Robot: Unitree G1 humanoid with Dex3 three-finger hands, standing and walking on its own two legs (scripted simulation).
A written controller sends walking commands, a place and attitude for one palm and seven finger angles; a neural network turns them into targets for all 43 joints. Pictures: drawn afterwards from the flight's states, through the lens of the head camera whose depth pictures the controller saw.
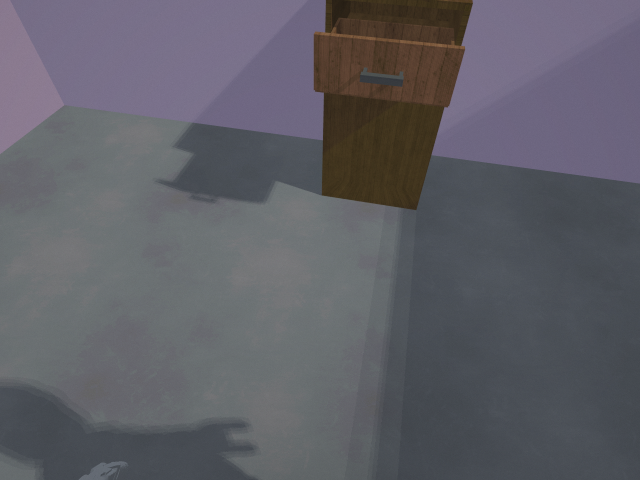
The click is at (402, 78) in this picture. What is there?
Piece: drawer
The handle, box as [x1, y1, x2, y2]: [360, 67, 403, 86]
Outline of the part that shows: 360,74 360,81 401,86 403,78 401,71 397,76 367,72 367,68 364,67 363,71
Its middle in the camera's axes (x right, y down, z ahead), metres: +0.17 -0.45 +1.07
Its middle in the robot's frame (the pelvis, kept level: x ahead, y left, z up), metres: +1.11 -0.11 -0.01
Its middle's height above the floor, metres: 0.76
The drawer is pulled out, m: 0.28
